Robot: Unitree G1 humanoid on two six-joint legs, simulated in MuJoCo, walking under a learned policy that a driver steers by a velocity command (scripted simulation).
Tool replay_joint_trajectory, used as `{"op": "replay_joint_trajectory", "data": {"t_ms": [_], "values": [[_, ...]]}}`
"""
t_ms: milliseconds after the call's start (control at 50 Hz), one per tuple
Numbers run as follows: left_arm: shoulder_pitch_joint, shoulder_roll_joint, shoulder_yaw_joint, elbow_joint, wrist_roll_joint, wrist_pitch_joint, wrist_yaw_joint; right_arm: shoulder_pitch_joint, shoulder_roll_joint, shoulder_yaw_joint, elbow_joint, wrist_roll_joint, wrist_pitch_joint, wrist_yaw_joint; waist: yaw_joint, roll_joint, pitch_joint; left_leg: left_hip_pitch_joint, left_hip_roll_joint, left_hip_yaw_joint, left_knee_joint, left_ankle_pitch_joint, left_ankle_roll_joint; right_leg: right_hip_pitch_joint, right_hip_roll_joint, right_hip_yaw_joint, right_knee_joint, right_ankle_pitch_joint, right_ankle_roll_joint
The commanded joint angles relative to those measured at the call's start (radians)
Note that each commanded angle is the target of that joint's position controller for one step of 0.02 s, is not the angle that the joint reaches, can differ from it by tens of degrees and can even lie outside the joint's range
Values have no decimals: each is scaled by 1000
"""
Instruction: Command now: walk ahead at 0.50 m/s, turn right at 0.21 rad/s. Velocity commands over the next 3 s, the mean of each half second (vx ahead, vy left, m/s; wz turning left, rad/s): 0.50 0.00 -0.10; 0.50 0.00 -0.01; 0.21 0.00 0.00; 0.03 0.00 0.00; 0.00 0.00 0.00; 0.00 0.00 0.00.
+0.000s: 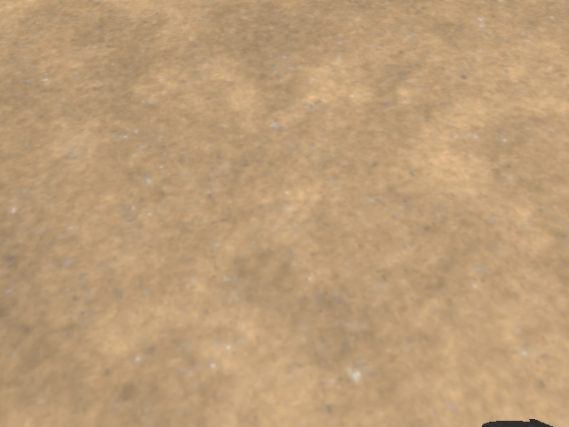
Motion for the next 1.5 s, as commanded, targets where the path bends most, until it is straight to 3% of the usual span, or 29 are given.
{"op": "replay_joint_trajectory", "data": {"t_ms": [20, 40, 60, 80, 100, 140, 180, 240, 360, 460, 520, 560, 580, 600, 620, 660, 700, 880, 1020, 1060, 1100, 1120, 1140, 1160, 1200, 1220, 1340, 1420, 1500], "values": [[0, 174, 36, -28, 5, -14, 13, 12, -118, -36, -58, 4, -28, -11, -67, -112, 3, 169, -64, 23, -73, -93, 53, -28, -293, 109, 106, 863, -52], [-12, 180, 35, -22, 7, -14, 9, 140, -136, -47, -15, 5, -35, -23, -127, -91, -62, 325, -95, 40, -120, -100, 75, -40, -260, 76, 256, 957, -35], [-20, 162, 28, -25, 4, -19, 5, 292, -170, -60, 21, -5, -45, -37, -199, -58, -153, 554, -17, -33, -143, -97, 110, -154, -217, 40, 466, 833, -18], [30, 81, 8, -60, -22, -25, 0, 418, -265, -81, 25, -27, -49, -50, -213, 98, -301, 815, 244, -401, -175, -253, 191, -393, -106, -32, 801, 441, 22], [96, 96, 14, -49, -20, -23, 1, 405, -278, -91, 50, -6, -36, -38, -161, 250, -333, 852, 375, -777, -315, -209, 283, -583, 18, -49, 1005, -164, 35], [-40, 118, 13, -47, 15, -15, -5, 240, -136, -61, 27, 20, -32, -24, -121, -6, -71, 594, 296, -536, -348, -263, 261, -659, -96, -14, 1027, -40, 29], [-90, 92, 7, -63, 23, -3, -18, 210, -92, -45, 52, 14, -43, -26, -83, 15, 0, 464, 204, -354, -398, -120, 207, -623, -157, -45, 913, 7, 37], [-76, 65, -2, -48, 30, 17, -32, 257, -100, -45, 95, 23, -68, -20, -64, 43, -17, 438, 163, -244, -431, 70, 208, -597, -173, -89, 859, 44, 60], [-335, 25, -29, -121, 24, 16, -45, 330, -105, -46, 157, 32, -70, -16, -108, 39, 36, 462, 100, -100, -488, 159, 188, -676, -219, -175, 543, 257, 104], [-461, 31, -35, -152, 15, 10, -42, 402, -129, -49, 201, 26, -66, -23, -143, 41, 40, 542, 139, -89, -446, 243, 170, -605, -189, -207, 355, 305, 84], [-443, 52, -26, -149, 19, 3, -33, 393, -143, -52, 218, 19, -58, -32, -116, 43, 34, 614, 172, -93, -362, 386, 156, -540, -162, -210, 294, 206, 43], [-238, 80, -7, -78, 30, -13, -20, 380, -144, -50, 226, 21, -50, -36, -23, 12, -71, 591, 127, -42, -109, 554, 125, -272, -111, -227, 195, 190, -2], [-62, 137, 13, -33, 49, -23, -8, 370, -120, -40, 205, 26, -52, -36, 45, -44, -185, 438, 86, -9, 130, 368, 104, -23, -236, -91, 185, 136, -51], [35, 245, 44, -22, 62, -18, 2, 454, -16, -15, 163, 56, -54, -28, 29, -264, -320, 92, -73, 71, 507, -178, 52, 261, -534, 367, 119, 18, -173], [7, 211, 41, -16, 15, -4, -3, 422, -117, -43, 180, 26, -47, -36, 27, -194, -305, -23, -100, -42, 619, -470, 65, 209, -557, 527, 26, 29, -194], [-152, 105, 15, -28, 2, -7, -10, 313, -100, -43, 159, 22, -50, -26, -41, -100, -72, -50, -5, -73, 582, -324, 72, -39, -459, 248, -19, 94, -143], [-197, 55, 1, -13, -1, -20, -7, 319, -76, -40, 172, 4, -32, -17, -98, -121, -9, 37, 37, -58, 488, -266, 53, -186, -369, 98, -79, 195, -83], [-58, 73, 8, 85, -9, -41, -10, 64, -43, -29, 103, 4, -7, 2, -75, -86, 53, -67, 64, 9, 205, -8, -11, -160, -309, -66, -165, 376, -95], [30, 83, 7, 152, 7, -33, 4, -87, -44, -19, 51, 7, -20, -6, -42, -88, 82, -28, 12, 41, -19, -5, 41, 2, -351, -100, -80, 614, -76], [9, 88, 7, 163, 10, -30, 12, -11, -46, -23, 77, 2, -35, -17, -78, -99, 47, 100, -38, 62, -62, -56, 70, 17, -342, -125, 45, 894, -44], [-18, 90, 5, 168, -4, -27, 15, 242, -77, -40, 171, -13, -62, -35, -180, -71, -82, 411, -68, 69, -187, 105, 107, -36, -274, -164, 336, 944, 6], [-7, 59, -7, 141, -19, -33, 18, 390, -152, -57, 206, -33, -73, -45, -214, 3, -205, 684, 119, -89, -123, 440, 145, -229, -217, -190, 586, 587, 34], [178, -44, -25, 164, -62, -25, 18, 408, -246, -79, 210, -21, -65, -40, -148, 236, -376, 946, 436, -459, -103, 911, 349, -496, -35, -212, 961, -265, 73], [131, 64, 6, 188, -28, -9, 29, 395, -203, -76, 205, 38, -52, -34, -160, 69, -391, 856, 384, -451, -138, 940, 355, -501, -54, -65, 1033, -251, 70], [-24, 24, 1, 153, -5, -7, 24, 201, -74, -37, 185, 33, -51, -38, -107, 22, -131, 610, 288, -248, -238, 760, 281, -561, -133, -72, 956, -137, 77], [-55, 22, 5, 152, 7, 5, 19, 179, -40, -25, 191, 33, -53, -45, -90, 27, -80, 530, 245, -193, -278, 704, 245, -535, -156, -74, 896, -100, 84], [-45, -47, -13, 187, 12, 66, 16, 160, -55, -7, 238, 14, -63, -47, -24, 57, -101, 331, 158, -37, -321, 601, 207, -314, -153, -133, 576, -1, 115], [-133, -21, -19, 191, 8, 84, 27, 199, -68, -9, 267, 12, -34, -49, -66, 83, -80, 283, 155, -91, -373, 108, 196, -266, -163, -154, 432, 46, 110], [-152, -23, -31, 212, 16, 68, 35, 197, -46, -3, 282, 20, -7, -57, -55, 6, 9, 188, 127, -140, -364, -270, 122, -154, -190, -125, 151, 168, 86]]}}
